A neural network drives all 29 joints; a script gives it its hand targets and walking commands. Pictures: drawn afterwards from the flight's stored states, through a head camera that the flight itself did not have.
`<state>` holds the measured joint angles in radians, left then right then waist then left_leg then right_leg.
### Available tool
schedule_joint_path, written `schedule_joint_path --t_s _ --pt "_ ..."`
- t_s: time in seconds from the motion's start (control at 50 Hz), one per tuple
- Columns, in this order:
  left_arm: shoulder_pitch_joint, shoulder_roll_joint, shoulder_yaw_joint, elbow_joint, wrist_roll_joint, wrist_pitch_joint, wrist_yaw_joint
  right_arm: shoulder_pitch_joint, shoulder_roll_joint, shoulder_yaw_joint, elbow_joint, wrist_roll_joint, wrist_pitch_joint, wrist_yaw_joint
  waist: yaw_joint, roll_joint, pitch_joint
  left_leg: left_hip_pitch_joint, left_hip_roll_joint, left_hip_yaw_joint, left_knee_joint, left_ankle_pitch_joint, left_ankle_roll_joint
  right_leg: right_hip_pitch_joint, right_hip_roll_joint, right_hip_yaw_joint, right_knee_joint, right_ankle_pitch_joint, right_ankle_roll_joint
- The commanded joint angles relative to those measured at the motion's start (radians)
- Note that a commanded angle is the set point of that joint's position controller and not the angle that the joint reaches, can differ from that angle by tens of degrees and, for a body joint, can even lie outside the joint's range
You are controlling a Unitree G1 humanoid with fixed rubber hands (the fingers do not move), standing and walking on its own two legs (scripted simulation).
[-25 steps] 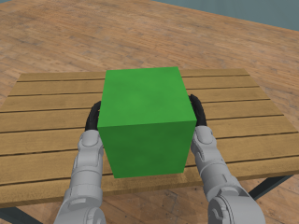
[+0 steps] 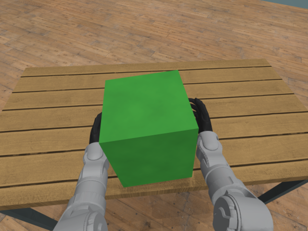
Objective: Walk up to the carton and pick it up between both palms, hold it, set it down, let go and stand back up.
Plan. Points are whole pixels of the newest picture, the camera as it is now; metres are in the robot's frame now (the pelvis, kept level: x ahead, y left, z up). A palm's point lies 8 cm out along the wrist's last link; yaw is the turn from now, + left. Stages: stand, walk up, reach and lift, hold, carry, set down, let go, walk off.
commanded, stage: set down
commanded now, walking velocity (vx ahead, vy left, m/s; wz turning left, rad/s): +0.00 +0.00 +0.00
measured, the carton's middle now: (150, 130) +0.38 +0.08 +0.03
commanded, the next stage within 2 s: none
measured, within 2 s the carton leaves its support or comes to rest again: rests again in 1.72 s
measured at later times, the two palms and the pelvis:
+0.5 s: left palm (98, 151) +0.32 +0.22 -0.02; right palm (197, 131) +0.41 -0.05 +0.03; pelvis +0.00 +0.00 -0.01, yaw +0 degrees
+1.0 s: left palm (97, 152) +0.32 +0.23 -0.02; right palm (196, 131) +0.40 -0.05 +0.03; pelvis -0.01 -0.01 -0.02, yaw +1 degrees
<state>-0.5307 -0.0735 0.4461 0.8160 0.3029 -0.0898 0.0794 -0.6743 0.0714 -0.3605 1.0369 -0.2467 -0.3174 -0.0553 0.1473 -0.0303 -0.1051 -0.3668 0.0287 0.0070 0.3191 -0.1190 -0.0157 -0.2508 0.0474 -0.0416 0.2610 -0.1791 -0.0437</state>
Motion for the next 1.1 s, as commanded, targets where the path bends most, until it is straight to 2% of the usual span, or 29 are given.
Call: schedule_joint_path --t_s 0.0,0.14,0.32,0.44,0.54,0.68,0.92,1.08 --pt "-0.674 -0.587 -0.343 -0.139 0.016 -0.151 -0.104 -0.590 0.612 0.325 -0.064 -0.067 -0.076 0.096 0.019 0.027 -0.613 0.253 -0.007 0.099 0.069 0.540 -0.037 0.250 -0.039 -0.012 0.063 0.461 0.065" --pt "-0.660 -0.589 -0.351 -0.116 0.008 -0.232 -0.091 -0.572 0.630 0.364 -0.031 -0.074 -0.125 0.082 0.028 0.023 -0.674 0.205 -0.004 0.095 0.097 0.603 -0.043 0.255 -0.034 -0.006 0.106 0.565 0.064" --pt "-0.669 -0.606 -0.403 -0.110 -0.024 -0.307 -0.071 -0.558 0.645 0.383 0.015 -0.085 -0.167 0.079 0.015 0.053 -0.761 0.200 0.003 0.086 0.149 0.645 -0.054 0.157 -0.020 -0.013 0.123 0.553 0.048" --pt "-0.662 -0.595 -0.379 -0.044 -0.015 -0.324 -0.075 -0.549 0.645 0.359 0.070 -0.107 -0.162 0.082 0.024 0.037 -0.730 0.131 0.003 0.091 0.140 0.552 -0.043 0.143 -0.024 -0.007 0.128 0.479 0.046" --pt "-0.675 -0.571 -0.338 0.001 0.000 -0.335 -0.077 -0.559 0.640 0.311 0.113 -0.136 -0.156 0.086 0.032 0.019 -0.704 0.071 0.002 0.101 0.132 0.462 -0.031 0.130 -0.026 -0.001 0.132 0.381 0.044" --pt "-0.702 -0.519 -0.263 0.057 0.019 -0.353 -0.077 -0.593 0.630 0.239 0.167 -0.168 -0.161 0.090 0.047 -0.005 -0.690 -0.036 -0.005 0.119 0.140 0.370 -0.012 0.138 -0.034 0.008 0.165 0.308 0.047" --pt "-0.702 -0.445 -0.180 0.123 0.051 -0.362 -0.084 -0.599 0.584 0.169 0.276 -0.179 -0.176 0.083 0.045 0.005 -0.634 -0.115 -0.015 0.128 0.190 0.352 -0.003 0.120 -0.035 0.012 0.226 0.302 0.049" --pt "-0.683 -0.429 -0.164 0.146 0.056 -0.371 -0.081 -0.614 0.558 0.165 0.298 -0.165 -0.199 0.076 0.051 0.008 -0.642 -0.134 -0.016 0.127 0.231 0.370 -0.005 0.077 -0.031 0.012 0.252 0.302 0.046"
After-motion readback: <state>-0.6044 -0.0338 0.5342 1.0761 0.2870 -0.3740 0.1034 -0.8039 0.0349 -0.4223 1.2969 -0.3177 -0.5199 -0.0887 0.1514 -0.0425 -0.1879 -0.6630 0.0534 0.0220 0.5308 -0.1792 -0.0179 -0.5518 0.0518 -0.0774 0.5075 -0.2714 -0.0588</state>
